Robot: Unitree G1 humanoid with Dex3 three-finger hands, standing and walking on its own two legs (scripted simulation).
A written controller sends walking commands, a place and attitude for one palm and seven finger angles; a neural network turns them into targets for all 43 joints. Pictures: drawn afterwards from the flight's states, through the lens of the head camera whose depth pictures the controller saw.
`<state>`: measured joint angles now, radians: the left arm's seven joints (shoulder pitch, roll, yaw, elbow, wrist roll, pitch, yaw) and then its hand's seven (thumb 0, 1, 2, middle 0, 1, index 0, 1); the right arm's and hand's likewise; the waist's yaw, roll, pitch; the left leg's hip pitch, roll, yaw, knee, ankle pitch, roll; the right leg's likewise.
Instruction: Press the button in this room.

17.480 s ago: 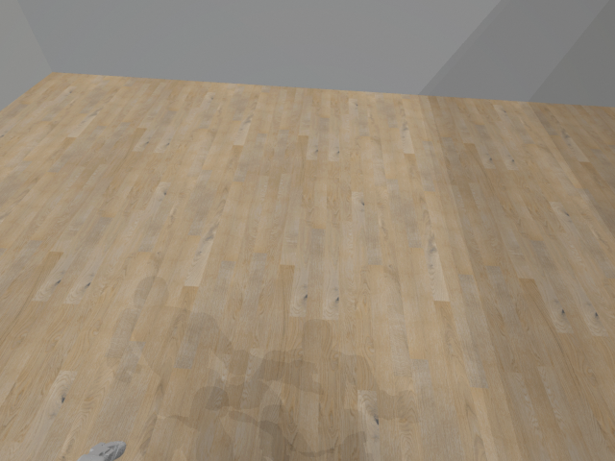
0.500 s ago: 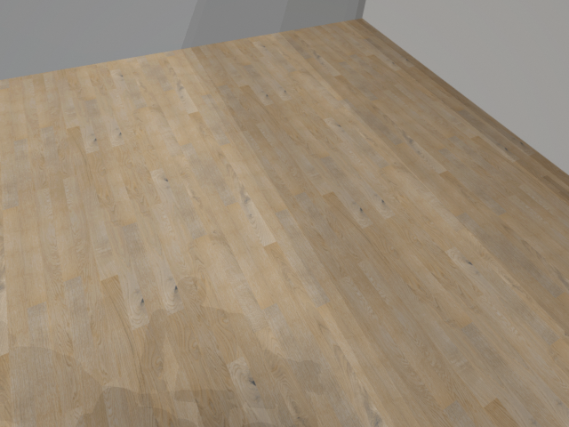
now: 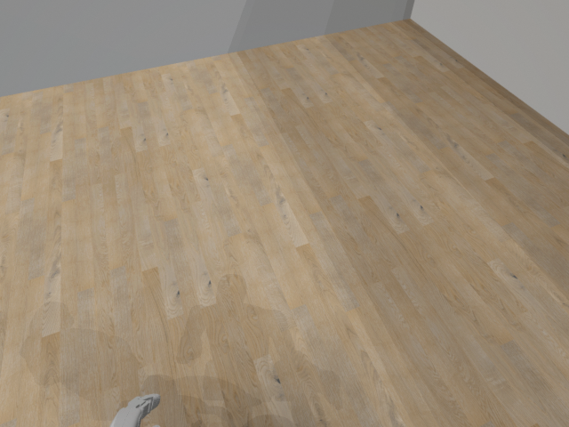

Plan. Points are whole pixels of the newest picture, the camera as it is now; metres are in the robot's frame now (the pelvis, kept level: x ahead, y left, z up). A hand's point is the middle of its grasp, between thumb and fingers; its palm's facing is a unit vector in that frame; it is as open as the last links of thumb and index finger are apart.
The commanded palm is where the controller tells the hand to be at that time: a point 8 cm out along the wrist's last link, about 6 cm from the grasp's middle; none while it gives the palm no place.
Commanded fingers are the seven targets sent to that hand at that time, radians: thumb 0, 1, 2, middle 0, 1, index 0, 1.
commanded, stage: turn or walk to find it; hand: left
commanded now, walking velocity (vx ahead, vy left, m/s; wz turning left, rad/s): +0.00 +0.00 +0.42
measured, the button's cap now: out of the picture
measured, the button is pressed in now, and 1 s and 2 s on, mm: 0 0 0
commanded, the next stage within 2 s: stand and wait in 1.18 s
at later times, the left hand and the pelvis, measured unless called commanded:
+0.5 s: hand out of the picture -0.05 +0.19 -0.17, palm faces +0.29 -0.92 -0.25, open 7.3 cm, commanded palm none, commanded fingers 0.00 0.90 0.90 -0.20 -0.30 -0.20 -0.30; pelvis -0.02 -0.01 +0.00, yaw +14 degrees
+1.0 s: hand out of the picture -0.01 +0.22 -0.15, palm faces +0.42 -0.87 -0.26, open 7.3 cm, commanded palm none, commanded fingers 0.00 0.90 0.90 -0.20 -0.30 -0.20 -0.30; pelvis -0.03 -0.01 +0.00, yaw +25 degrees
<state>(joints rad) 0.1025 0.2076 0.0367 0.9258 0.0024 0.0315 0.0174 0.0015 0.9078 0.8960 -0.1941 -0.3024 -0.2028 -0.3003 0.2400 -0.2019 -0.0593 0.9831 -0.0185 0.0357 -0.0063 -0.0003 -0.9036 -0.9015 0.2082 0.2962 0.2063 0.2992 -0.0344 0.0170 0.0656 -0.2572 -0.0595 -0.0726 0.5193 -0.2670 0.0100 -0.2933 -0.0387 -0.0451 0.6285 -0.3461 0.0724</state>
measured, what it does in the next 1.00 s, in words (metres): steps on the spot, turning left: right foot, then left foot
